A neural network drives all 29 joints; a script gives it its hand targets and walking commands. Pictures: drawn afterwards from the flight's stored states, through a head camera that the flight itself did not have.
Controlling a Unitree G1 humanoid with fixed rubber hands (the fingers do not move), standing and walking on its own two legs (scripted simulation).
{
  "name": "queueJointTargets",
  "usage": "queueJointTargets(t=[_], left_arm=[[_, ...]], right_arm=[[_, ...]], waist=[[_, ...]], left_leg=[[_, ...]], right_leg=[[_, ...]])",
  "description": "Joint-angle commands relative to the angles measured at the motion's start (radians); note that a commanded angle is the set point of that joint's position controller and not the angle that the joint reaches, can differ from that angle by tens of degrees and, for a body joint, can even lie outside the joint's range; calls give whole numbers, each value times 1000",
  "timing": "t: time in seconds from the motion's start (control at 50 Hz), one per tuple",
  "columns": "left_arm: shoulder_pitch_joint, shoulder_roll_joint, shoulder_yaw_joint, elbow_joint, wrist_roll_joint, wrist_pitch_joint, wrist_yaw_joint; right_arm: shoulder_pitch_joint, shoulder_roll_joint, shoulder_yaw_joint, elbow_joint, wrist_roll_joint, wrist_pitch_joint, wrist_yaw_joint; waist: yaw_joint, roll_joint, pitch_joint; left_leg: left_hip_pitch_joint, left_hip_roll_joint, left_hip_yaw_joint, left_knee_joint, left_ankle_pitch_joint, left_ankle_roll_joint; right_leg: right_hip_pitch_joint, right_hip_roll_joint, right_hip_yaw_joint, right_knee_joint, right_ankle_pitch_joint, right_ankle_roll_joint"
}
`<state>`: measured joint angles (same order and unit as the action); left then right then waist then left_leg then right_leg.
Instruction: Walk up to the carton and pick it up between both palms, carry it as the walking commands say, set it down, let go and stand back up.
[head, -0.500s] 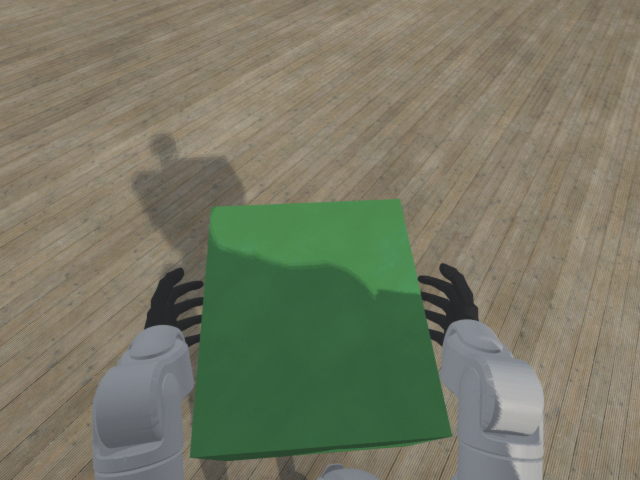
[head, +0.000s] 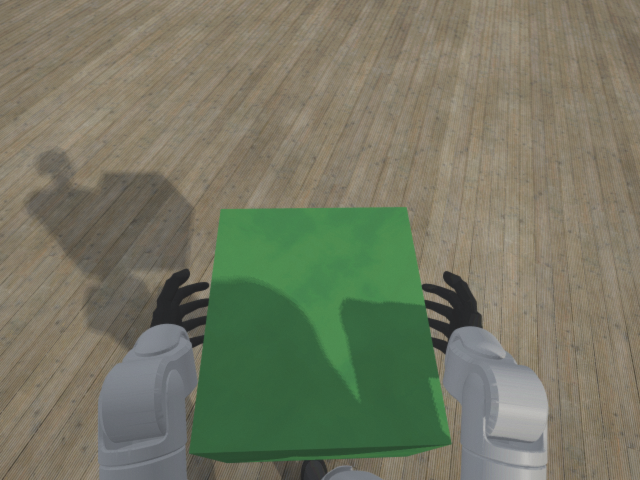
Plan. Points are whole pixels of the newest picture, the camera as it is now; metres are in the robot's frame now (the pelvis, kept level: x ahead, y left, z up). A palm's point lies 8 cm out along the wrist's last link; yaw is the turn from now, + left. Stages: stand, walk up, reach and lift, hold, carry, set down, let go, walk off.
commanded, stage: carry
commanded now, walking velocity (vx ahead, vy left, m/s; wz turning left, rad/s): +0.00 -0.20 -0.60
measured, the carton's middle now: (316, 336) +0.31 +0.00 -0.02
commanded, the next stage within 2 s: none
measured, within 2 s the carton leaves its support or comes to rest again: neither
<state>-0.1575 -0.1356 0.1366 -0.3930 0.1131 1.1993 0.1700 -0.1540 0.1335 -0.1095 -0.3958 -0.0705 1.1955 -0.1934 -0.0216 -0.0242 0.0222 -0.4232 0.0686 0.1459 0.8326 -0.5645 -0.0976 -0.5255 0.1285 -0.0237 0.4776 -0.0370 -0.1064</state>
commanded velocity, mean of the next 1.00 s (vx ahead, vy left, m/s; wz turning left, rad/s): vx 0.00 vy -0.02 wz -0.06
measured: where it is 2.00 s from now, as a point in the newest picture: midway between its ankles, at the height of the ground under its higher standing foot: outside the picture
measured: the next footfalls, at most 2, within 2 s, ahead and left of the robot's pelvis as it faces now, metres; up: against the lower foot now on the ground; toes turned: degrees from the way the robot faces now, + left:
left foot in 0.02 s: +0.02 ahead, +0.10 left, +0.00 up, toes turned +9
right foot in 0.30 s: +0.07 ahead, -0.25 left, +0.00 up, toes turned -3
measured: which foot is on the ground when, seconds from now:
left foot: up 0.00-0.00, down 0.02-0.28, up 0.30-0.76, down 0.78-1.00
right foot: down 0.00-0.04, up 0.06-0.28, down 0.30-1.00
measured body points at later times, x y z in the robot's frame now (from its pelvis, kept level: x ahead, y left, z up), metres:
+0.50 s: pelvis -0.03 -0.16 +0.01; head +0.00 -0.18 +0.46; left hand +0.28 -0.06 +0.08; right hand +0.21 -0.38 +0.07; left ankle -0.04 -0.01 -0.65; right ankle +0.03 -0.25 -0.72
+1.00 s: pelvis -0.07 -0.16 +0.01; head -0.08 -0.16 +0.46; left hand +0.22 -0.06 +0.09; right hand +0.16 -0.38 +0.10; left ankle -0.04 -0.05 -0.72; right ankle +0.03 -0.25 -0.72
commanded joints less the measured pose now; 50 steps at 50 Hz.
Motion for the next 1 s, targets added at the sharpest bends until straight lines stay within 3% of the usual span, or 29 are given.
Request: queueJointTargets(t=[0.0,0.02,0.04,0.06,0.08,0.1,0.12,0.14,0.2,0.24,0.26,0.28,0.3,0.34,0.36,0.4,0.42,0.48,0.52,0.54,0.62,0.66,0.74,0.8,0.82,0.84,0.9,0.94,0.98], left_arm=[[-488,-1018,-768,-248,-445,-52,-251],[-480,-1026,-796,-244,-449,-47,-245],[-455,-1023,-792,-261,-451,-47,-251],[-549,-990,-815,-327,-466,-56,-250],[-544,-1016,-823,-308,-469,-46,-255],[-529,-1009,-810,-275,-441,-40,-255],[-502,-1000,-788,-253,-436,-33,-252],[-467,-1007,-776,-231,-438,-23,-256],[-415,-985,-769,-190,-457,-2,-244],[-433,-985,-759,-166,-462,11,-236],[-430,-945,-746,-166,-454,15,-237],[-367,-926,-709,-140,-446,15,-245],[-351,-913,-683,-89,-438,18,-245],[-414,-926,-688,-160,-431,15,-241],[-398,-939,-678,-134,-412,11,-240],[-414,-1017,-675,-129,-417,-13,-252],[-383,-1007,-665,-142,-411,-25,-255],[-436,-1035,-698,-211,-429,-45,-261],[-353,-998,-661,-126,-406,-31,-265],[-392,-989,-676,-177,-420,-34,-266],[-427,-947,-690,-202,-420,-34,-253],[-410,-956,-696,-179,-418,-23,-255],[-454,-956,-722,-189,-425,-9,-251],[-445,-976,-721,-163,-416,4,-252],[-473,-964,-720,-152,-417,3,-250],[-427,-955,-694,-77,-400,22,-253],[-552,-963,-743,-153,-430,20,-248],[-524,-917,-717,-135,-406,26,-238],[-497,-943,-709,-120,-420,17,-243]], right_arm=[[-387,1079,714,-166,434,-53,281],[-370,1053,682,-167,410,-66,280],[-390,1038,682,-181,407,-73,282],[-361,1042,676,-154,398,-78,287],[-399,1037,692,-211,403,-76,289],[-455,1035,720,-230,412,-66,293],[-420,1022,714,-195,401,-52,293],[-465,1007,724,-249,412,-53,292],[-392,940,667,-243,369,-39,261],[-386,928,644,-222,355,-33,248],[-340,904,631,-171,338,-20,249],[-373,910,678,-224,345,-16,248],[-417,908,688,-214,352,-14,246],[-469,964,710,-180,395,-9,262],[-465,987,720,-150,407,-7,267],[-570,1051,769,-209,452,-24,277],[-553,1053,782,-234,459,-33,277],[-539,1086,775,-243,458,-42,275],[-529,1036,784,-242,440,-27,265],[-518,1033,774,-237,431,-30,263],[-440,1024,739,-151,404,-11,264],[-466,1007,738,-184,408,-11,263],[-443,1006,708,-151,396,3,264],[-489,990,720,-184,411,4,272],[-492,980,709,-147,400,4,270],[-511,957,706,-132,389,15,267],[-473,962,656,-96,371,22,282],[-455,940,652,-60,368,31,279],[-480,967,682,-91,382,24,277]], waist=[[-21,-73,-601],[-23,121,-599],[-14,432,-593],[-15,380,-485],[-5,296,-444],[13,153,-432],[30,110,-384],[28,125,-374],[4,305,-430],[18,337,-460],[19,184,-502],[14,-160,-535],[14,-311,-562],[14,-124,-485],[18,-145,-472],[26,-136,-487],[27,-167,-521],[32,-98,-535],[34,-184,-488],[34,-123,-492],[39,-151,-541],[37,-182,-543],[16,-92,-504],[12,114,-455],[17,165,-416],[25,117,-407],[26,76,-365],[22,67,-390],[28,-36,-459]], left_leg=[[533,21,7,-538,227,88],[701,195,-136,-586,301,113],[677,494,-342,-521,438,213],[555,627,-345,-522,634,291],[497,596,-243,-448,793,280],[469,513,-146,-409,786,228],[443,425,-71,-377,759,179],[465,382,-57,-333,866,166],[528,310,0,-175,1134,96],[431,274,87,-22,1028,38],[248,222,94,55,682,-1],[-44,143,97,192,-6,-45],[-172,100,17,304,-205,-48],[-196,70,-47,377,-161,-22],[-200,81,-65,360,-92,-17],[-208,59,-63,328,-8,-9],[-199,46,-53,324,20,-10],[-163,1,-74,214,65,23],[-123,-20,-77,167,88,38],[-117,-35,-80,142,120,48],[-5,-61,-78,-26,115,67],[70,-80,-48,-139,133,80],[293,-38,-40,-393,276,110],[250,139,-271,-492,113,169],[171,161,-271,-505,41,168],[78,171,-261,-481,-33,179],[25,70,-176,-435,-8,138],[46,47,-179,-404,0,146],[103,4,-126,-307,81,141]], right_leg=[[165,-190,245,-161,178,108],[-8,-105,159,-61,18,173],[-109,-25,40,321,-335,173],[-219,-75,33,557,-427,179],[-223,-171,93,681,-389,154],[-206,-177,82,679,-356,151],[-193,-180,66,606,-321,142],[-178,-163,41,551,-352,141],[-32,-64,-88,227,-399,152],[188,-82,-127,-31,-191,153],[421,-145,-47,-55,120,135],[668,-340,162,56,798,72],[674,-476,322,105,1035,-29],[525,-479,331,36,688,-47],[479,-452,284,4,440,-50],[514,-395,228,12,345,-30],[526,-392,232,13,353,-22],[520,-392,271,-50,192,-39],[432,-390,311,-142,-86,-45],[425,-389,328,-174,-190,-40],[425,-383,319,-193,-201,-58],[391,-358,253,-170,-147,-43],[240,-286,166,-145,-264,49],[153,-182,70,-28,-279,104],[196,-154,49,42,-240,104],[252,-143,53,59,-253,93],[255,-204,116,-76,-290,71],[238,-225,150,-112,-351,70],[265,-270,203,-188,-379,64]])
